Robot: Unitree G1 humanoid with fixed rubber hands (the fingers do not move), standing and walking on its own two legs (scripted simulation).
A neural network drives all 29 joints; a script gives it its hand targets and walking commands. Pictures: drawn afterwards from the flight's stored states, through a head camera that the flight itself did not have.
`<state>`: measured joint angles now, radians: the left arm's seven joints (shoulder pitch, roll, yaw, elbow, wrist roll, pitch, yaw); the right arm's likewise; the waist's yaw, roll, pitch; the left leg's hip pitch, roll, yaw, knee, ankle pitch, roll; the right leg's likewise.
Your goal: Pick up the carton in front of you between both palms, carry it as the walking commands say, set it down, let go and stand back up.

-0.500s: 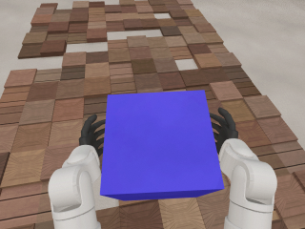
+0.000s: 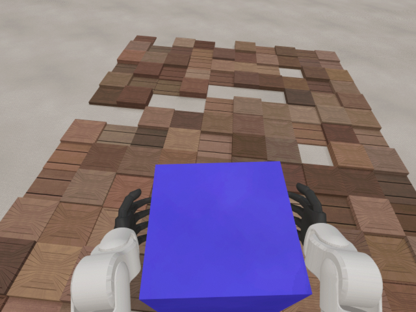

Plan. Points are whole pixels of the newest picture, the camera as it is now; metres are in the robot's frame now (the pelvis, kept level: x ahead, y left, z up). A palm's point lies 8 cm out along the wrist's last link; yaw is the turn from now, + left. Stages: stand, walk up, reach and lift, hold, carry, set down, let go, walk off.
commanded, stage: carry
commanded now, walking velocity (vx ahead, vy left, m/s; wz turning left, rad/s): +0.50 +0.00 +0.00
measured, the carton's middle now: (219, 246) +0.26 +0.01 +0.02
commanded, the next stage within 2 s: none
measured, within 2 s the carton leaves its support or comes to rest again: neither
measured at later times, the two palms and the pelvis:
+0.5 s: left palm (194, 90) +0.63 +0.08 +0.12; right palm (317, 102) +0.59 -0.22 +0.13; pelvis +0.27 -0.02 -0.01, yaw -6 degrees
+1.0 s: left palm (207, 53) +0.93 +0.06 +0.08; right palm (295, 59) +0.89 -0.24 +0.09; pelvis +0.58 -0.05 -0.01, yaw -8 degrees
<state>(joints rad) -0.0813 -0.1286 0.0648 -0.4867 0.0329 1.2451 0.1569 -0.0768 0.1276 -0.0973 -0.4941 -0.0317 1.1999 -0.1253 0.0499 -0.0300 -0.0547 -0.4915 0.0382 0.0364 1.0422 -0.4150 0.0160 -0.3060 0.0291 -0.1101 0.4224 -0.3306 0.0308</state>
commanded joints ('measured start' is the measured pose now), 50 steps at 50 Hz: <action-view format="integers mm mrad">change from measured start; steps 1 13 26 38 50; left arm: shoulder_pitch -356 -798 -996 -924 -894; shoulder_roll -869 -569 -648 -737 -727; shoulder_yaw -654 -394 -323 -575 -457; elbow -53 248 421 119 247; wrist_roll -278 -158 -157 -316 -211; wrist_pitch -57 -153 -170 -250 -203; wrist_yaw -153 -5 1 -69 -40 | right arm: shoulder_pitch -296 -872 -1001 -871 -854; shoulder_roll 850 648 759 730 779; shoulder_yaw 610 584 442 542 539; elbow -21 202 456 174 296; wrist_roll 214 292 220 176 238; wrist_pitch -37 -112 -118 -201 -158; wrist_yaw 114 6 -29 -7 13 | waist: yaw -29 -100 0 57 -104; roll -114 61 -291 -61 145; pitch -256 -228 -438 -361 -431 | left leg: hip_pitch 125 514 -161 -379 732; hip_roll -38 300 -82 24 282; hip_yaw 80 -280 82 -3 -387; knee -470 -815 111 -147 -664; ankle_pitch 51 268 -104 140 665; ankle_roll -26 191 -45 14 143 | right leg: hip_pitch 164 -417 600 663 -348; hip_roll -224 -122 -405 -325 -52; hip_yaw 193 98 619 328 162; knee -164 538 -32 -8 807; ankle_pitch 341 4 362 792 -50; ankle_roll -199 -81 -255 -256 -83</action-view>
